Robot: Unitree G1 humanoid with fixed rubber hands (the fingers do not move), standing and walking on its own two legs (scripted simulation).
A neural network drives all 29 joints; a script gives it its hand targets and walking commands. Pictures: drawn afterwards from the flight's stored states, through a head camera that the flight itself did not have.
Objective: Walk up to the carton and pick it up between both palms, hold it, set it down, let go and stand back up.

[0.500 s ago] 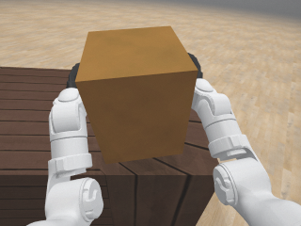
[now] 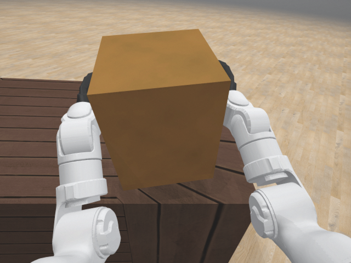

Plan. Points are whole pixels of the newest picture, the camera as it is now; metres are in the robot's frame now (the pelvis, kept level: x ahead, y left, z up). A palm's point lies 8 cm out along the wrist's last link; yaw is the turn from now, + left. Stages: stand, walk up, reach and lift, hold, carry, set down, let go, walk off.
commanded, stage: hold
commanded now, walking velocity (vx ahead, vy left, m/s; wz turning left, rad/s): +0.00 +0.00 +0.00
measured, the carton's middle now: (160, 110) +0.37 +0.01 +0.23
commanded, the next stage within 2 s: none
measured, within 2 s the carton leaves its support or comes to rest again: neither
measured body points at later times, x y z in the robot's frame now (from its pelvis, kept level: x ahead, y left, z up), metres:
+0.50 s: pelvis +0.00 +0.00 +0.00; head -0.06 +0.03 +0.44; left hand +0.38 +0.16 +0.23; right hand +0.39 -0.13 +0.26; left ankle +0.01 +0.16 -0.75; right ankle +0.01 -0.11 -0.75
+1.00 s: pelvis +0.00 +0.00 +0.00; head -0.06 +0.03 +0.44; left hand +0.38 +0.16 +0.24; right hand +0.39 -0.13 +0.26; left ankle +0.01 +0.16 -0.75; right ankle +0.01 -0.11 -0.75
